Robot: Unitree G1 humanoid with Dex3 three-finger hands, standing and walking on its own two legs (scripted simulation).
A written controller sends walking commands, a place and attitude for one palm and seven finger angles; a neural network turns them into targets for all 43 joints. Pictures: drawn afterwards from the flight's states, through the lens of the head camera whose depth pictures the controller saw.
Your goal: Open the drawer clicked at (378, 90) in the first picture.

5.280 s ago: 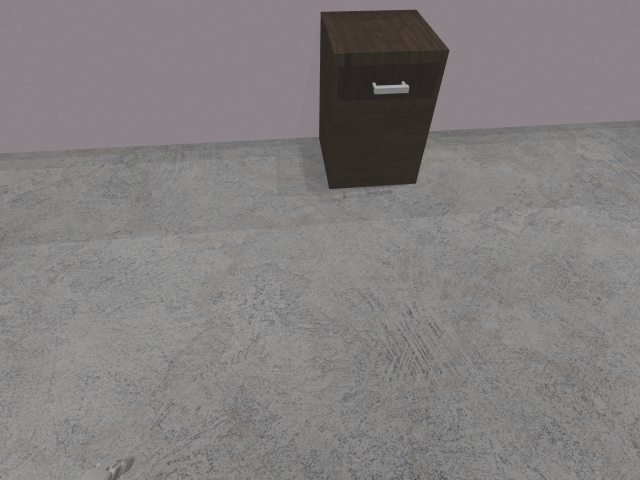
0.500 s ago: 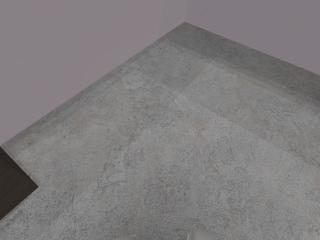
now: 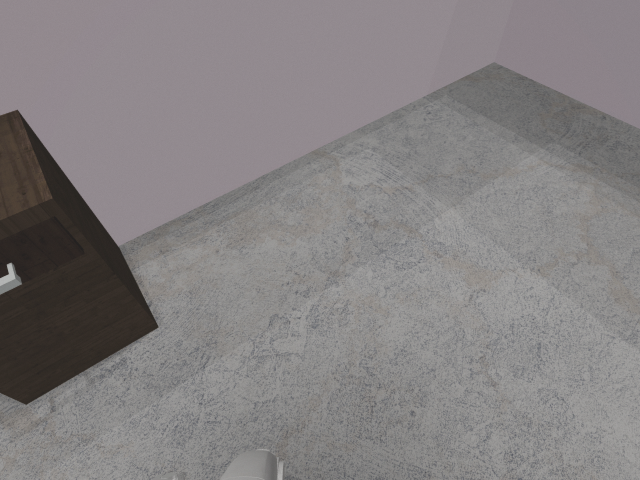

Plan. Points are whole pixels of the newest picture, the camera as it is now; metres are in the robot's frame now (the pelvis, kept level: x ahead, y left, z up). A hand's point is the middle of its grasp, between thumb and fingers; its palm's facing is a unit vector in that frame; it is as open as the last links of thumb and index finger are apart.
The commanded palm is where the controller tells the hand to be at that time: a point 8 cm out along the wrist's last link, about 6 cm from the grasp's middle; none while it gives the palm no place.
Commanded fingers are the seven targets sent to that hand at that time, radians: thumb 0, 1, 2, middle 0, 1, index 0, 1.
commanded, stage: turn to face it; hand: left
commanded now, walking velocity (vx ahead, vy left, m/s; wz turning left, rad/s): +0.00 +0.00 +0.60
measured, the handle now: out of the picture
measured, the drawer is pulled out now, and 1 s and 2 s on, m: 0.00 0.00 0.00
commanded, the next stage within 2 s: take the last steps up to it in 0.88 s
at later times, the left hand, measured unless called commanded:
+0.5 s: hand out of the picture +0.02 +0.28 -0.16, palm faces +0.32 -0.91 -0.25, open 7.3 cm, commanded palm none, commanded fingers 0.00 0.90 0.90 -0.20 -0.30 -0.20 -0.30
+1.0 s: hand out of the picture -0.07 +0.18 -0.15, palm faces +0.53 -0.81 -0.26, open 7.3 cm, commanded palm none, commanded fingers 0.00 0.90 0.90 -0.20 -0.30 -0.20 -0.30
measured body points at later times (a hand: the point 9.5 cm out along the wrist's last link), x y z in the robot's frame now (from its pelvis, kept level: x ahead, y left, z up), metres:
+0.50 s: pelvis -0.02 +0.04 +0.00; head +0.01 +0.07 +0.45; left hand +0.00 +0.33 -0.14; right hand +0.14 -0.18 -0.13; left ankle -0.01 +0.14 -0.74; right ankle +0.03 -0.13 -0.67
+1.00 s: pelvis -0.02 -0.01 +0.00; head +0.01 -0.02 +0.45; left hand -0.10 +0.22 -0.13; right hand +0.15 -0.22 -0.16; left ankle -0.13 +0.11 -0.67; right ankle +0.03 -0.10 -0.74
